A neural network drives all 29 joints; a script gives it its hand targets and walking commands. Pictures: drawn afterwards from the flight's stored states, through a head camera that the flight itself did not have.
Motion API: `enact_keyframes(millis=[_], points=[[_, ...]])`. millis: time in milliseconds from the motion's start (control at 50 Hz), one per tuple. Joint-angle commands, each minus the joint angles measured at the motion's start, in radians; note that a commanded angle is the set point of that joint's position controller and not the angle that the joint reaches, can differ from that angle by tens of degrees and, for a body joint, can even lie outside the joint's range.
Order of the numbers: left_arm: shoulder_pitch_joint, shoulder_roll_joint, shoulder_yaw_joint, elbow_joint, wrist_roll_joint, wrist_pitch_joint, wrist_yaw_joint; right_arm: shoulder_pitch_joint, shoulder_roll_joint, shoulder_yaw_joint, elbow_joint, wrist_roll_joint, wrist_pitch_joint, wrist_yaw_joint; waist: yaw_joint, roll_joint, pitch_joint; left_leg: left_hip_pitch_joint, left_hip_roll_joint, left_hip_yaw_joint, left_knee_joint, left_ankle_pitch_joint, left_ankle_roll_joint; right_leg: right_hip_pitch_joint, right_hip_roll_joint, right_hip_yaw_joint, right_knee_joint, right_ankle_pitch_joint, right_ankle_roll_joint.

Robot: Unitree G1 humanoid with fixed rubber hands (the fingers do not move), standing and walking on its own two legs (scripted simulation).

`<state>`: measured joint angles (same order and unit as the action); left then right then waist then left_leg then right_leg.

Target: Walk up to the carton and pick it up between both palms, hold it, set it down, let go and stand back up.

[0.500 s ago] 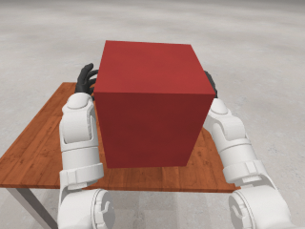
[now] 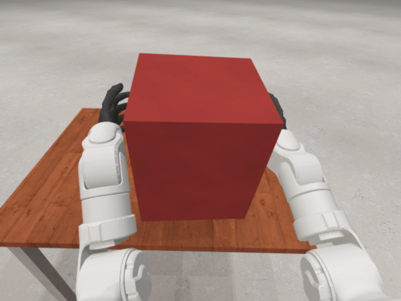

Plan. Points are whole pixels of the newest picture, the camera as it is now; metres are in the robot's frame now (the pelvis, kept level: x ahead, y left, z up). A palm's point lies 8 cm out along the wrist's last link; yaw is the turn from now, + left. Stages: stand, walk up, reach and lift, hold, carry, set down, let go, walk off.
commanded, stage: hold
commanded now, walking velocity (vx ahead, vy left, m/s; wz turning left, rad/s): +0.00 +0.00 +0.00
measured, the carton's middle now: (195, 141) +0.37 +0.01 +0.19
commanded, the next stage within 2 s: none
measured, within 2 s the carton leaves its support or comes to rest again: neither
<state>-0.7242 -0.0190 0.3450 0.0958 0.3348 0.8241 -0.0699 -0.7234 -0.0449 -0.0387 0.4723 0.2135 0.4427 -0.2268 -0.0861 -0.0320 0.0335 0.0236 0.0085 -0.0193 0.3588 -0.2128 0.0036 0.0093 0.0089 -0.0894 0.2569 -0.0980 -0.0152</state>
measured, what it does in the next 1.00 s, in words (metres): stands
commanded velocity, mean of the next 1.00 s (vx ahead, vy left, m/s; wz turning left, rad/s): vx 0.00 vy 0.00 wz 0.00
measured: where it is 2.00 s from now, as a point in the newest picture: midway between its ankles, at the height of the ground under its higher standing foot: outside the picture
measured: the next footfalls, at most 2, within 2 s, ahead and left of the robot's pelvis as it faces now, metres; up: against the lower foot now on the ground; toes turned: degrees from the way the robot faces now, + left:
none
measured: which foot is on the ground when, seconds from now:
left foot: down 0.00-1.00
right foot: down 0.00-1.00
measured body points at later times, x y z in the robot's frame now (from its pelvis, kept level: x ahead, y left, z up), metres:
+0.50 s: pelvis +0.00 +0.00 +0.00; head -0.06 +0.03 +0.45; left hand +0.38 +0.16 +0.24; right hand +0.37 -0.15 +0.21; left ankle +0.00 +0.11 -0.75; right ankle +0.04 -0.11 -0.75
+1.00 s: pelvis +0.00 +0.00 +0.00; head -0.05 +0.02 +0.45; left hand +0.38 +0.15 +0.24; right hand +0.37 -0.15 +0.21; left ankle +0.00 +0.11 -0.75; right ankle +0.04 -0.11 -0.75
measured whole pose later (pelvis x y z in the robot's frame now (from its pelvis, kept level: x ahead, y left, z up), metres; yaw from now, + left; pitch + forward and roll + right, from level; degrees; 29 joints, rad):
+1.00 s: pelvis +0.00 +0.00 +0.00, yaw +0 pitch -9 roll -1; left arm -0.74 -0.02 0.34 0.13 0.33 0.79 -0.06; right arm -0.73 -0.05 -0.04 0.51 0.20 0.40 -0.22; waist -0.10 -0.04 0.04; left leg 0.02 0.01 -0.02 0.35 -0.20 0.00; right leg 0.00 0.01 -0.09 0.25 -0.09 -0.01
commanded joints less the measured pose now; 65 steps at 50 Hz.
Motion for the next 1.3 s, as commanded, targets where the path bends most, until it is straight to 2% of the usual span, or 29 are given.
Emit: enact_keyframes(millis=[0, 140, 180, 240, 260, 320, 380, 460, 480, 520, 540, 580, 640, 660, 680, 740, 760, 820, 840, 860, 900, 940, 960, 1020, 1080, 1120, 1200, 1240, 1280], points=[[-0.592, -0.534, -0.49, -0.052, -0.165, -0.046, -0.129, -0.889, 0.575, 0.368, -0.371, 0.096, -0.084, 0.105, -0.008, 0.059, -0.407, -0.093, -0.048, 0.044, -0.053, 0.256, -0.021, 0.257, 0.052, 0.013, 0.026, 0.114, 0.032], [-0.592, -0.533, -0.489, -0.051, -0.165, -0.046, -0.129, -0.889, 0.575, 0.368, -0.371, 0.095, -0.084, 0.105, -0.008, 0.058, -0.407, -0.094, -0.048, 0.045, -0.053, 0.254, -0.02, 0.258, 0.052, 0.013, 0.026, 0.115, 0.033], [-0.596, -0.529, -0.468, -0.013, -0.167, -0.053, -0.138, -0.889, 0.574, 0.36, -0.343, 0.08, -0.088, 0.104, -0.013, 0.024, -0.379, -0.088, -0.054, 0.051, -0.064, 0.224, -0.008, 0.225, 0.043, 0.008, 0.016, 0.107, 0.038], [-0.59, -0.548, -0.497, -0.061, -0.183, -0.067, -0.135, -0.889, 0.584, 0.388, -0.405, 0.097, -0.107, 0.098, -0.014, 0.05, -0.473, -0.038, -0.059, 0.04, -0.036, 0.317, -0.024, 0.272, 0.044, 0.009, 0.03, 0.209, 0.039], [-0.603, -0.54, -0.496, -0.051, -0.172, -0.07, -0.136, -0.883, 0.57, 0.378, -0.387, 0.088, -0.105, 0.095, -0.024, 0.047, -0.45, -0.042, -0.055, 0.036, -0.032, 0.309, -0.025, 0.266, 0.043, 0.009, 0.028, 0.194, 0.039], [-0.6, -0.541, -0.481, -0.004, -0.149, -0.066, -0.132, -0.894, 0.565, 0.358, -0.346, 0.076, -0.105, 0.101, -0.011, 0.067, -0.376, -0.071, -0.052, 0.047, -0.061, 0.244, -0.023, 0.217, 0.045, 0.002, 0.01, 0.096, 0.037], [-0.606, -0.547, -0.505, -0.062, -0.174, -0.074, -0.126, -0.874, 0.574, 0.376, -0.356, 0.089, -0.115, 0.109, -0.018, 0.057, -0.444, -0.024, -0.046, 0.038, -0.039, 0.328, -0.03, 0.228, 0.053, 0.0, 0.022, 0.156, 0.032], [-0.599, -0.544, -0.475, 0.005, -0.157, -0.065, -0.128, -0.932, 0.554, 0.36, -0.361, 0.075, -0.119, 0.117, -0.008, 0.048, -0.402, -0.037, -0.044, 0.042, -0.058, 0.22, -0.012, 0.189, 0.047, 0.005, -0.002, 0.043, 0.034], [-0.604, -0.55, -0.472, 0.017, -0.155, -0.066, -0.127, -0.937, 0.562, 0.358, -0.355, 0.076, -0.119, 0.117, 0.007, 0.048, -0.378, -0.052, -0.047, 0.043, -0.066, 0.227, -0.015, 0.183, 0.05, -0.002, -0.003, 0.053, 0.034], [-0.63, -0.573, -0.492, -0.023, -0.169, -0.073, -0.119, -0.929, 0.562, 0.354, -0.35, 0.076, -0.127, 0.121, 0.002, 0.072, -0.403, -0.052, -0.042, 0.045, -0.059, 0.262, -0.021, 0.198, 0.055, -0.003, 0.004, 0.07, 0.03], [-0.633, -0.558, -0.509, -0.045, -0.176, -0.076, -0.114, -0.92, 0.572, 0.358, -0.361, 0.079, -0.132, 0.119, -0.015, 0.071, -0.442, -0.033, -0.042, 0.04, -0.046, 0.284, -0.024, 0.197, 0.049, 0.001, 0.01, 0.089, 0.026], [-0.627, -0.554, -0.502, -0.012, -0.172, -0.074, -0.112, -0.913, 0.559, 0.344, -0.333, 0.069, -0.126, 0.118, -0.02, 0.076, -0.414, -0.04, -0.046, 0.041, -0.042, 0.275, -0.033, 0.189, 0.053, -0.003, 0.003, 0.074, 0.027], [-0.62, -0.551, -0.476, 0.013, -0.169, -0.079, -0.121, -0.902, 0.563, 0.334, -0.312, 0.061, -0.123, 0.12, -0.021, 0.047, -0.416, -0.05, -0.041, 0.04, -0.057, 0.215, -0.017, 0.2, 0.047, 0.002, 0.002, 0.05, 0.029], [-0.641, -0.565, -0.5, -0.034, -0.179, -0.083, -0.118, -0.914, 0.574, 0.344, -0.346, 0.066, -0.13, 0.122, -0.018, 0.048, -0.441, -0.051, -0.04, 0.034, -0.059, 0.243, -0.02, 0.208, 0.051, -0.003, 0.011, 0.077, 0.026], [-0.623, -0.557, -0.497, -0.006, -0.171, -0.081, -0.12, -0.919, 0.572, 0.356, -0.338, 0.065, -0.13, 0.119, -0.015, 0.046, -0.452, -0.041, -0.051, 0.038, -0.049, 0.254, -0.014, 0.223, 0.046, 0.005, 0.01, 0.108, 0.038], [-0.609, -0.525, -0.432, 0.07, -0.138, -0.07, -0.13, -0.903, 0.565, 0.313, -0.254, 0.047, -0.112, 0.116, -0.008, 0.031, -0.329, -0.106, -0.047, 0.052, -0.087, 0.147, 0.0, 0.209, 0.035, 0.007, -0.008, 0.009, 0.039], [-0.624, -0.531, -0.44, 0.053, -0.142, -0.073, -0.13, -0.901, 0.569, 0.312, -0.255, 0.04, -0.117, 0.119, -0.01, 0.042, -0.347, -0.104, -0.048, 0.05, -0.097, 0.143, -0.002, 0.208, 0.039, 0.004, -0.008, 0.016, 0.035], [-0.611, -0.563, -0.474, 0.007, -0.168, -0.077, -0.129, -0.934, 0.578, 0.348, -0.358, 0.075, -0.136, 0.11, -0.02, 0.058, -0.458, -0.061, -0.055, 0.047, -0.042, 0.295, -0.016, 0.261, 0.045, 0.007, 0.021, 0.17, 0.041], [-0.605, -0.546, -0.474, 0.023, -0.166, -0.077, -0.129, -0.919, 0.563, 0.339, -0.332, 0.071, -0.128, 0.106, -0.021, 0.067, -0.433, -0.066, -0.057, 0.041, -0.046, 0.274, -0.027, 0.25, 0.046, 0.008, 0.01, 0.135, 0.036], [-0.613, -0.556, -0.499, -0.028, -0.17, -0.081, -0.124, -0.897, 0.571, 0.356, -0.338, 0.081, -0.129, 0.108, -0.021, 0.08, -0.445, -0.039, -0.055, 0.043, -0.038, 0.307, -0.031, 0.247, 0.048, 0.008, 0.014, 0.155, 0.034], [-0.602, -0.543, -0.478, -0.006, -0.169, -0.08, -0.124, -0.903, 0.56, 0.362, -0.346, 0.077, -0.123, 0.105, -0.014, 0.042, -0.429, -0.043, -0.053, 0.04, -0.04, 0.298, -0.027, 0.228, 0.049, -0.001, 0.009, 0.145, 0.038], [-0.633, -0.539, -0.484, -0.013, -0.174, -0.084, -0.123, -0.904, 0.58, 0.354, -0.329, 0.074, -0.124, 0.11, -0.015, 0.048, -0.431, -0.05, -0.055, 0.041, -0.055, 0.232, -0.018, 0.213, 0.044, 0.0, 0.003, 0.084, 0.042], [-0.65, -0.553, -0.512, -0.049, -0.182, -0.089, -0.118, -0.914, 0.587, 0.365, -0.362, 0.081, -0.129, 0.113, -0.02, 0.059, -0.46, -0.047, -0.052, 0.042, -0.05, 0.258, -0.021, 0.217, 0.049, 0.0, 0.013, 0.109, 0.035], [-0.601, -0.532, -0.466, 0.009, -0.166, -0.08, -0.125, -0.912, 0.569, 0.367, -0.354, 0.078, -0.12, 0.109, -0.006, 0.018, -0.429, -0.04, -0.053, 0.045, -0.046, 0.266, -0.01, 0.226, 0.051, -0.002, 0.009, 0.127, 0.046], [-0.623, -0.555, -0.497, -0.039, -0.177, -0.082, -0.121, -0.907, 0.582, 0.368, -0.347, 0.087, -0.124, 0.111, -0.012, 0.07, -0.431, -0.049, -0.05, 0.04, -0.049, 0.281, -0.022, 0.22, 0.046, 0.004, 0.012, 0.109, 0.033], [-0.591, -0.544, -0.472, 0.01, -0.156, -0.073, -0.121, -0.898, 0.564, 0.35, -0.333, 0.072, -0.119, 0.116, 0.003, 0.047, -0.371, -0.071, -0.046, 0.037, -0.06, 0.266, -0.019, 0.205, 0.051, -0.004, 0.001, 0.088, 0.033], [-0.584, -0.565, -0.518, -0.038, -0.17, -0.066, -0.126, -0.887, 0.564, 0.369, -0.371, 0.087, -0.122, 0.101, -0.026, 0.073, -0.397, -0.025, -0.051, 0.042, -0.036, 0.313, -0.036, 0.225, 0.052, -0.003, 0.009, 0.139, 0.033], [-0.593, -0.545, -0.492, -0.06, -0.154, -0.065, -0.116, -0.882, 0.565, 0.375, -0.353, 0.103, -0.116, 0.109, 0.006, 0.083, -0.426, -0.058, -0.046, 0.041, -0.044, 0.292, -0.025, 0.238, 0.058, 0.007, 0.02, 0.083, 0.026], [-0.591, -0.545, -0.502, -0.057, -0.16, -0.056, -0.115, -0.89, 0.563, 0.364, -0.363, 0.093, -0.113, 0.112, -0.003, 0.071, -0.41, -0.077, -0.041, 0.043, -0.05, 0.275, -0.022, 0.239, 0.057, 0.006, 0.02, 0.067, 0.026]])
